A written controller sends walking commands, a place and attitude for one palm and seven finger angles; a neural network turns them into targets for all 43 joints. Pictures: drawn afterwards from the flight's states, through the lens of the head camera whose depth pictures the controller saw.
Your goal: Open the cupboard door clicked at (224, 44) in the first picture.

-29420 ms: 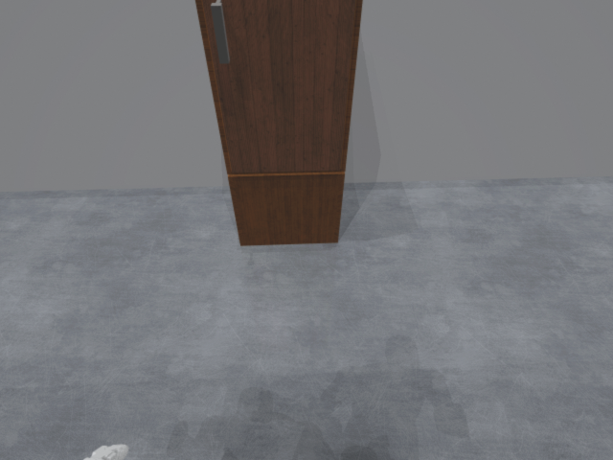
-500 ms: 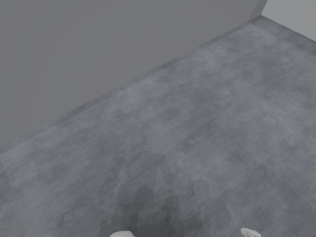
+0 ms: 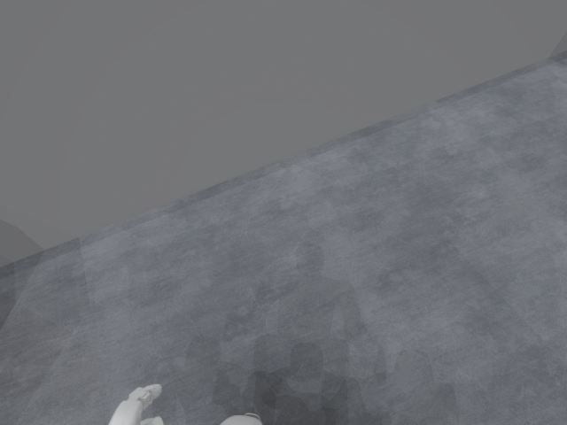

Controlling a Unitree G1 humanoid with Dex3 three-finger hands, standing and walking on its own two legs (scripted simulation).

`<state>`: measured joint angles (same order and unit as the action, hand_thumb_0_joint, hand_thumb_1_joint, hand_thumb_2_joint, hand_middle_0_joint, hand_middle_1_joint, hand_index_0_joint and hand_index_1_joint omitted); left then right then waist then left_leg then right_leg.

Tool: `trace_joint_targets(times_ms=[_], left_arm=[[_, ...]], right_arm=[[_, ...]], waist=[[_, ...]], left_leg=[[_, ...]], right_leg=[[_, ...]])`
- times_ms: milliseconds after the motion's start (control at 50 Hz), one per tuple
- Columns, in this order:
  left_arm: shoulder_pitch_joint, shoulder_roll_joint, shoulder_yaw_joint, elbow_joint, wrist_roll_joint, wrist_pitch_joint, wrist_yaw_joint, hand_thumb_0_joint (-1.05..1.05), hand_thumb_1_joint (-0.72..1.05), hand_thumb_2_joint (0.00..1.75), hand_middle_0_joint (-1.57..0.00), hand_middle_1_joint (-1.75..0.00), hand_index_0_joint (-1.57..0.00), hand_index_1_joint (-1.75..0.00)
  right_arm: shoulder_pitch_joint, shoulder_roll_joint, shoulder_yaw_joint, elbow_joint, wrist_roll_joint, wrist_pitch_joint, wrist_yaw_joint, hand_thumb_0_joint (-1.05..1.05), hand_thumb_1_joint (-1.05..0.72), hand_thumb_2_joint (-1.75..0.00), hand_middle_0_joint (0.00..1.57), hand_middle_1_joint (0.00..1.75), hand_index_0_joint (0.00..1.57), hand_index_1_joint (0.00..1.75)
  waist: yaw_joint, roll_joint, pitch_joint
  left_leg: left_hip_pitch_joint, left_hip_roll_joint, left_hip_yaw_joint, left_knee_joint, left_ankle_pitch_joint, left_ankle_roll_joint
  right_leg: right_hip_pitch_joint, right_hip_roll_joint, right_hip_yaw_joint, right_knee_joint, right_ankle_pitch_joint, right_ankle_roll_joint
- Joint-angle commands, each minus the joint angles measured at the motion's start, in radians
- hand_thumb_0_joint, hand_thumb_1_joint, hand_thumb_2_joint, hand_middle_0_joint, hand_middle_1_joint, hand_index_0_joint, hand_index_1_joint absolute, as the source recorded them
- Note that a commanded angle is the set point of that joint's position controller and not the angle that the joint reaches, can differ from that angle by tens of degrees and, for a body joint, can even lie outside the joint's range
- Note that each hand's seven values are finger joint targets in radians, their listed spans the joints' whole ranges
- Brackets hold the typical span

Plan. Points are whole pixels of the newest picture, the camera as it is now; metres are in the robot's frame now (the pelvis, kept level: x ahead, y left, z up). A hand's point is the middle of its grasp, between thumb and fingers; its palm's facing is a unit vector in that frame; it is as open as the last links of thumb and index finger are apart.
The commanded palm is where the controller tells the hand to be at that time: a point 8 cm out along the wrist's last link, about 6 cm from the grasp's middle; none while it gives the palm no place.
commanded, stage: turn to face it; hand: left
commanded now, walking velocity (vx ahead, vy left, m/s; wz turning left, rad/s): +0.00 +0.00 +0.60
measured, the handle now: out of the picture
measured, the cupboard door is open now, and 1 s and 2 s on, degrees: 48 48 48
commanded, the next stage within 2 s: none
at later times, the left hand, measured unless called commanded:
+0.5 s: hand out of the picture -0.02 +0.26 -0.18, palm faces +0.35 -0.90 -0.24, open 7.4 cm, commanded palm none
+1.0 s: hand out of the picture +0.05 +0.23 -0.14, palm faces +0.54 -0.79 -0.28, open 7.4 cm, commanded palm none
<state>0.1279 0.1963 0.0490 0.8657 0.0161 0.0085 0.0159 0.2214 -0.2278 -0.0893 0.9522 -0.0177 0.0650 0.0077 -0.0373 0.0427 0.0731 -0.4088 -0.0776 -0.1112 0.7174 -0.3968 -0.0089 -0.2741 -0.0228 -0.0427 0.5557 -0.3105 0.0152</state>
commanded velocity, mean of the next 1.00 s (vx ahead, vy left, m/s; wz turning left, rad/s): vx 0.00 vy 0.00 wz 0.60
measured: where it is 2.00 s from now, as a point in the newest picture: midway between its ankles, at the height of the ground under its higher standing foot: outside the picture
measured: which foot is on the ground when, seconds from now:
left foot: up 0.00-0.34, down 0.36-0.92, up 0.94-1.00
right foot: down 0.00-0.36, up 0.38-0.90, down 0.92-1.00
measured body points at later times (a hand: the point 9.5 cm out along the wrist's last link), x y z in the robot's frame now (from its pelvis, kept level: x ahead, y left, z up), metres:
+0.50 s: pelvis +0.01 +0.04 +0.00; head +0.05 +0.08 +0.44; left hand -0.04 +0.31 -0.16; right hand +0.21 -0.17 -0.12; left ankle +0.00 +0.12 -0.73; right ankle +0.01 -0.13 -0.65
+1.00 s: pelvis +0.06 +0.00 +0.00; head +0.12 +0.00 +0.45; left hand +0.02 +0.27 -0.12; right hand +0.22 -0.20 -0.16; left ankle -0.02 +0.10 -0.68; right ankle +0.09 -0.10 -0.73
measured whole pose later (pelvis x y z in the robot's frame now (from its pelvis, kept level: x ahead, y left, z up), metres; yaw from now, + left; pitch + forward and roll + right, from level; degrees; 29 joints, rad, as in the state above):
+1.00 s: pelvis +0.06 +0.00 +0.00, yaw +36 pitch +2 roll +1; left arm 0.13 0.17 0.03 0.87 0.01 0.00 0.02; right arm 0.24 -0.24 -0.10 0.98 -0.02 0.07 0.01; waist -0.05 0.06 0.08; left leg -0.47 -0.09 -0.09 0.97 -0.47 -0.03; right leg -0.24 -0.02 -0.07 0.54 -0.33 -0.03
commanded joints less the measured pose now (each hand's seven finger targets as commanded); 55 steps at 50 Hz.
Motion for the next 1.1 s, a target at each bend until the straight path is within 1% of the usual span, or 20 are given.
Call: trace_joint_targets(times_ms=[0, 60, 220, 260, 300, 320, 340, 360, 380, 480, 600, 740, 840, 860, 880, 900, 920, 960, 1000, 1080], left_arm=[[0.023, 0.167, 0.039, -0.058, 0.004, -0.020, 0.028, 0.00, 0.90, 0.90, -0.20, -0.30, -0.20, -0.30], [0.047, 0.143, 0.030, -0.048, 0.001, -0.025, 0.023, 0.00, 0.90, 0.90, -0.20, -0.30, -0.20, -0.30], [0.173, 0.207, 0.056, -0.006, 0.013, -0.021, 0.018, 0.00, 0.90, 0.90, -0.20, -0.30, -0.20, -0.30], [0.162, 0.218, 0.058, -0.003, 0.016, -0.018, 0.015, 0.00, 0.90, 0.90, -0.20, -0.30, -0.20, -0.30], [0.140, 0.231, 0.062, -0.011, 0.007, -0.018, 0.009, 0.00, 0.90, 0.90, -0.20, -0.30, -0.20, -0.30], [0.120, 0.219, 0.060, -0.020, 0.000, -0.016, 0.005, 0.00, 0.90, 0.90, -0.20, -0.30, -0.20, -0.30], [0.110, 0.152, 0.048, -0.055, -0.008, -0.011, -0.005, 0.00, 0.90, 0.90, -0.20, -0.30, -0.20, -0.30], [0.034, 0.120, 0.027, -0.096, -0.006, -0.002, 0.000, 0.00, 0.90, 0.90, -0.20, -0.30, -0.20, -0.30], [0.021, 0.142, 0.033, -0.106, 0.000, 0.011, 0.007, 0.00, 0.90, 0.90, -0.20, -0.30, -0.20, -0.30], [0.063, 0.138, 0.048, -0.015, 0.013, 0.032, -0.011, 0.00, 0.90, 0.90, -0.20, -0.30, -0.20, -0.30], [0.048, 0.136, 0.047, -0.027, 0.013, 0.029, -0.007, 0.00, 0.90, 0.90, -0.20, -0.30, -0.20, -0.30], [-0.038, 0.113, 0.035, -0.075, 0.000, 0.013, 0.000, 0.00, 0.90, 0.90, -0.20, -0.30, -0.20, -0.30], [0.067, 0.118, 0.040, -0.050, -0.011, -0.003, 0.010, 0.00, 0.90, 0.90, -0.20, -0.30, -0.20, -0.30], [0.104, 0.150, 0.047, -0.042, -0.008, -0.014, 0.015, 0.00, 0.90, 0.90, -0.20, -0.30, -0.20, -0.30], [0.128, 0.221, 0.062, -0.036, 0.003, -0.023, 0.023, 0.00, 0.90, 0.90, -0.20, -0.30, -0.20, -0.30], [0.126, 0.261, 0.062, -0.041, 0.011, -0.021, 0.025, 0.00, 0.90, 0.90, -0.20, -0.30, -0.20, -0.30], [0.100, 0.232, 0.050, -0.048, 0.005, -0.019, 0.027, 0.00, 0.90, 0.90, -0.20, -0.30, -0.20, -0.30], [0.004, 0.141, 0.033, -0.060, -0.003, -0.023, 0.031, 0.00, 0.90, 0.90, -0.20, -0.30, -0.20, -0.30], [0.027, 0.127, 0.026, -0.054, -0.005, -0.028, 0.025, 0.00, 0.90, 0.90, -0.20, -0.30, -0.20, -0.30], [0.138, 0.156, 0.038, -0.023, -0.001, -0.030, 0.024, 0.00, 0.90, 0.90, -0.20, -0.30, -0.20, -0.30]], right_arm=[[-0.031, -0.103, -0.029, -0.081, -0.004, -0.013, 0.005, 0.00, -0.90, -0.90, 0.20, 0.30, 0.20, 0.30], [-0.047, -0.073, -0.015, -0.072, 0.002, -0.006, 0.017, 0.00, -0.90, -0.90, 0.20, 0.30, 0.20, 0.30], [-0.176, -0.044, 0.011, -0.099, 0.008, -0.016, 0.026, 0.00, -0.90, -0.90, 0.20, 0.30, 0.20, 0.30], [-0.165, -0.052, 0.008, -0.105, 0.010, -0.019, 0.026, 0.00, -0.90, -0.90, 0.20, 0.30, 0.20, 0.30], [-0.095, -0.081, 0.001, -0.094, 0.004, -0.026, 0.022, 0.00, -0.90, -0.90, 0.20, 0.30, 0.20, 0.30], [-0.017, -0.124, -0.011, -0.075, -0.001, -0.034, 0.020, 0.00, -0.90, -0.90, 0.20, 0.30, 0.20, 0.30], [0.064, -0.243, -0.043, -0.062, -0.009, -0.046, 0.012, 0.00, -0.90, -0.90, 0.20, 0.30, 0.20, 0.30], [0.132, -0.301, -0.055, -0.051, 0.002, -0.040, 0.002, 0.00, -0.90, -0.90, 0.20, 0.30, 0.20, 0.30], [0.113, -0.294, -0.047, -0.049, 0.001, -0.035, -0.005, 0.00, -0.90, -0.90, 0.20, 0.30, 0.20, 0.30], [-0.078, -0.201, -0.015, -0.104, -0.003, -0.052, -0.023, 0.00, -0.90, -0.90, 0.20, 0.30, 0.20, 0.30], [-0.024, -0.187, -0.015, -0.090, -0.002, -0.056, -0.019, 0.00, -0.90, -0.90, 0.20, 0.30, 0.20, 0.30], [0.034, -0.186, -0.028, -0.071, -0.010, -0.049, -0.022, 0.00, -0.90, -0.90, 0.20, 0.30, 0.20, 0.30], [-0.021, -0.171, -0.033, -0.085, -0.002, -0.039, -0.023, 0.00, -0.90, -0.90, 0.20, 0.30, 0.20, 0.30], [-0.021, -0.147, -0.030, -0.087, 0.007, -0.042, -0.019, 0.00, -0.90, -0.90, 0.20, 0.30, 0.20, 0.30], [0.000, -0.087, -0.025, -0.092, 0.018, -0.045, -0.013, 0.00, -0.90, -0.90, 0.20, 0.30, 0.20, 0.30], [-0.001, -0.085, -0.025, -0.104, 0.011, -0.044, -0.014, 0.00, -0.90, -0.90, 0.20, 0.30, 0.20, 0.30], [0.005, -0.118, -0.030, -0.090, -0.001, -0.036, -0.008, 0.00, -0.90, -0.90, 0.20, 0.30, 0.20, 0.30], [0.028, -0.097, -0.032, -0.048, -0.002, -0.015, 0.001, 0.00, -0.90, -0.90, 0.20, 0.30, 0.20, 0.30], [-0.008, -0.083, -0.018, -0.047, 0.000, -0.009, 0.010, 0.00, -0.90, -0.90, 0.20, 0.30, 0.20, 0.30], [-0.098, -0.060, -0.002, -0.061, 0.002, -0.005, 0.017, 0.00, -0.90, -0.90, 0.20, 0.30, 0.20, 0.30]], waist=[[0.016, -0.254, -0.065], [0.017, -0.236, -0.070], [0.082, -0.271, -0.080], [0.070, -0.293, -0.087], [0.021, -0.254, -0.114], [-0.029, -0.162, -0.167], [-0.071, 0.155, -0.243], [-0.094, 0.243, -0.265], [-0.076, 0.138, -0.242], [0.026, 0.072, -0.071], [0.023, 0.061, -0.090], [-0.005, 0.114, -0.130], [0.050, 0.108, -0.159], [0.069, 0.029, -0.179], [0.077, -0.200, -0.205], [0.077, -0.328, -0.168], [0.057, -0.235, -0.134], [-0.003, -0.245, -0.091], [0.002, -0.249, -0.061], [0.049, -0.222, -0.071]], left_leg=[[-0.204, 0.078, 0.037, 0.508, -0.102, -0.041], [-0.206, 0.093, 0.101, 0.470, -0.019, -0.065], [-0.072, 0.084, 0.221, 0.074, -0.049, -0.047], [-0.007, 0.075, 0.237, -0.003, -0.029, -0.033], [0.150, 0.051, 0.257, -0.152, 0.099, -0.015], [0.323, 0.090, 0.209, -0.256, 0.260, 0.010], [0.526, 0.356, -0.153, -0.288, 0.589, 0.135], [0.538, 0.490, -0.305, -0.299, 0.932, 0.242], [0.471, 0.507, -0.241, -0.303, 0.825, 0.264], [0.195, 0.299, -0.120, -0.432, 0.320, 0.133], [0.235, 0.280, -0.179, -0.435, 0.312, 0.157], [0.278, 0.275, -0.272, -0.351, 0.500, 0.182], [0.135, 0.213, -0.300, -0.266, 0.523, 0.130], [0.053, 0.172, -0.276, -0.209, 0.430, 0.089], [-0.140, 0.063, -0.134, -0.038, 0.109, 0.019], [-0.224, -0.033, 0.038, 0.224, -0.231, -0.037], [-0.185, 0.028, 0.008, 0.405, -0.208, -0.030], [-0.201, 0.071, 0.028, 0.511, -0.080, -0.053], [-0.209, 0.089, 0.073, 0.514, -0.018, -0.066], [-0.199, 0.095, 0.133, 0.351, -0.021, -0.073]], right_leg=[[0.136, -0.358, 0.232, -0.250, 0.343, -0.158], [0.210, -0.280, 0.037, -0.190, 0.602, -0.103], [0.287, -0.326, -0.055, -0.097, 0.764, -0.101], [0.258, -0.336, -0.072, -0.061, 0.739, -0.089], [0.178, -0.324, -0.124, 0.043, 0.700, -0.049], [0.071, -0.308, -0.153, 0.193, 0.583, -0.010], [-0.205, -0.164, -0.182, 0.447, 0.001, 0.064], [-0.321, -0.097, -0.070, 0.622, -0.366, 0.075], [-0.324, -0.119, 0.019, 0.664, -0.354, 0.061], [-0.294, -0.101, 0.055, 0.658, -0.037, 0.078], [-0.304, -0.073, 0.059, 0.547, -0.007, 0.094], [-0.221, -0.014, 0.057, 0.304, -0.104, 0.078], [0.079, 0.032, 0.036, -0.042, 0.041, 0.050], [0.223, -0.014, 0.075, -0.185, 0.140, 0.042], [0.399, -0.246, 0.286, -0.274, 0.194, -0.026], [0.334, -0.475, 0.456, -0.275, 0.343, -0.153], [0.206, -0.465, 0.372, -0.255, 0.360, -0.191], [0.192, -0.329, 0.202, -0.218, 0.517, -0.142], [0.206, -0.280, 0.063, -0.188, 0.673, -0.108], [0.308, -0.286, -0.005, -0.151, 0.790, -0.090]])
